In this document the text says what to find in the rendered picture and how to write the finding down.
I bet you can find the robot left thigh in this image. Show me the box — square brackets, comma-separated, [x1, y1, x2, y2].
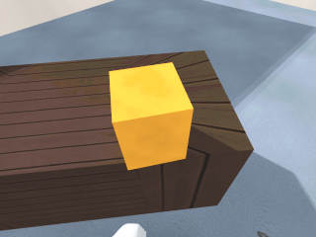
[113, 223, 146, 237]

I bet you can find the carton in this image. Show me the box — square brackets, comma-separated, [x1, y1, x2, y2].
[109, 62, 194, 171]

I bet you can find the pedestal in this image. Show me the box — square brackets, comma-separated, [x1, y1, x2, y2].
[0, 50, 254, 231]

